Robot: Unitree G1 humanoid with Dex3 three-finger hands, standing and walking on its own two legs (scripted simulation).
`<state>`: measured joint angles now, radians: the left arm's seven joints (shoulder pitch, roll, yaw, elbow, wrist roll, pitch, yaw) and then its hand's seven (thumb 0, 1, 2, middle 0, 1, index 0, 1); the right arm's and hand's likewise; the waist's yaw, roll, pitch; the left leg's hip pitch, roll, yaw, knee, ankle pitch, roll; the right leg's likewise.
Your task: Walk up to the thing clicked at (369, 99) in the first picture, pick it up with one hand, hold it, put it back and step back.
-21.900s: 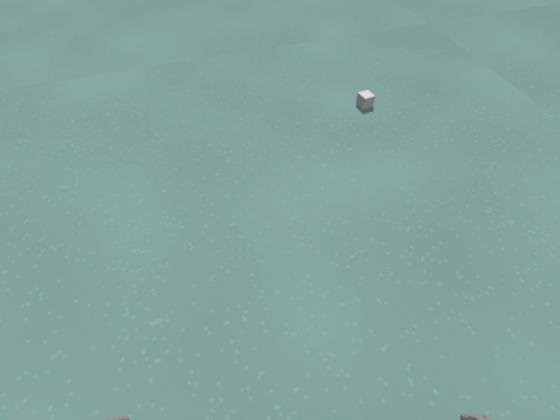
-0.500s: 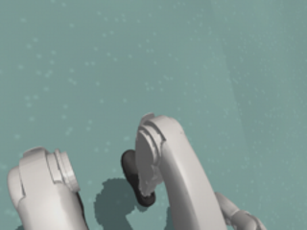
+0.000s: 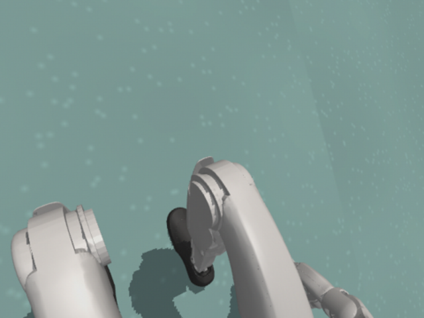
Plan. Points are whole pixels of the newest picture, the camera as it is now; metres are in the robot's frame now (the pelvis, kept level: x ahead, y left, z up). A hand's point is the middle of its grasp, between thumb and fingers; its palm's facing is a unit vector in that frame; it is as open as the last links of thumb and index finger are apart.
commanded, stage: close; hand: left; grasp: from above
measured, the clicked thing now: out of the picture +0.43 +0.35 -0.27
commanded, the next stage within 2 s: settle in 0.38 s
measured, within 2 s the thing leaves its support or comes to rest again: leaves its support in 0.78 s
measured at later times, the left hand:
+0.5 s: hand out of the picture +0.42 +0.34 -0.23, palm faces -0.46 -0.15 -0.88, open 11.0 cm
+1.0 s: hand out of the picture +0.42 +0.35 -0.18, palm faces -0.41 -0.13 -0.90, open 10.9 cm
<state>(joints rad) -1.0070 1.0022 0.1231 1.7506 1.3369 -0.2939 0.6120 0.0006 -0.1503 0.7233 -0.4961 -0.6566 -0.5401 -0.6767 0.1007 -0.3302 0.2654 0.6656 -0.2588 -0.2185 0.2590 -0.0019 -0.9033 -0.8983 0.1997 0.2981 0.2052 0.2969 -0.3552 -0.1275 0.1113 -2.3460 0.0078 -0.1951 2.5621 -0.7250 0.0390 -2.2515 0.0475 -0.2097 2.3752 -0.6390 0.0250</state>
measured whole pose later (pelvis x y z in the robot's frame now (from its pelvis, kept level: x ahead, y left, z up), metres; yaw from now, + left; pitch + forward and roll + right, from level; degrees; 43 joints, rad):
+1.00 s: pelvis +0.01 +0.00 +0.01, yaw +2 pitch +32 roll -12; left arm -0.89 0.85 0.13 1.46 1.27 -0.23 0.47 0.00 -0.23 0.72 -0.65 -0.66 -0.68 -0.61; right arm 0.15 -0.32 0.13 0.70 -0.18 -0.15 0.25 0.00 -0.92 -0.90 0.20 0.30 0.21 0.30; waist -0.28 -0.05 -0.01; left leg -2.36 0.00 -0.15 2.50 -0.72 0.03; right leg -2.27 0.03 -0.17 2.35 -0.66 0.01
